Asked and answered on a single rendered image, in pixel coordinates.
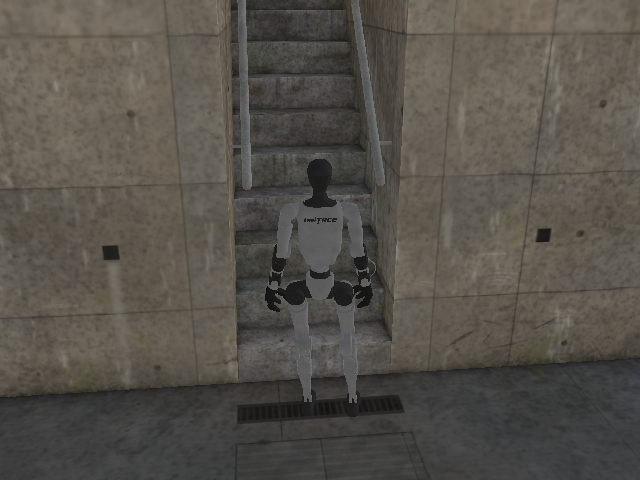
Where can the stairs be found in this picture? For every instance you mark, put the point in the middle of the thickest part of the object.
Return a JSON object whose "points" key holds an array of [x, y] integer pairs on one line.
{"points": [[302, 108]]}

